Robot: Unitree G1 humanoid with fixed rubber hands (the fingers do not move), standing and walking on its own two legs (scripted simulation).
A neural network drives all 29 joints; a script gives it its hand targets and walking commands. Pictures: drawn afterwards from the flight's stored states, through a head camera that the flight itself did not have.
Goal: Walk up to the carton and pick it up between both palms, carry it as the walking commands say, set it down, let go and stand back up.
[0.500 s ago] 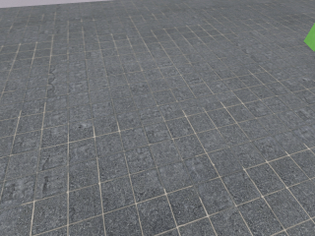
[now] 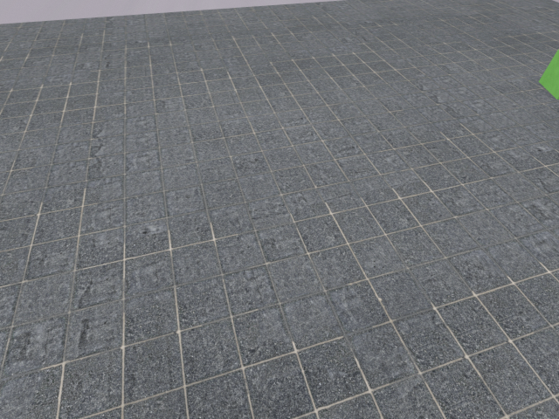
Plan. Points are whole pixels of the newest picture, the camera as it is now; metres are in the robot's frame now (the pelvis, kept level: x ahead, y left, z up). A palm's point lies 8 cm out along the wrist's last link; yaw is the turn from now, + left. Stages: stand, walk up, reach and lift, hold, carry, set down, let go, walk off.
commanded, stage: stand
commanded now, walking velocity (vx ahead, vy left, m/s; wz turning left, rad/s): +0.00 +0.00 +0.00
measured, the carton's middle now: out of the picture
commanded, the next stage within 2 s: walk up in 0.58 s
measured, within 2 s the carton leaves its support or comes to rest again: neither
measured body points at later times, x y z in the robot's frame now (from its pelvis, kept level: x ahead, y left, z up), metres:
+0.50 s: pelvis +0.01 +0.00 +0.00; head +0.01 +0.00 +0.45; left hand +0.09 +0.29 -0.13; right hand +0.09 -0.29 -0.13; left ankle +0.00 +0.12 -0.75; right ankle -0.01 -0.12 -0.75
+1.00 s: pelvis +0.04 -0.03 -0.01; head +0.02 -0.03 +0.44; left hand +0.18 +0.29 -0.11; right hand +0.09 -0.37 -0.12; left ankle +0.00 +0.13 -0.74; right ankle +0.07 -0.18 -0.72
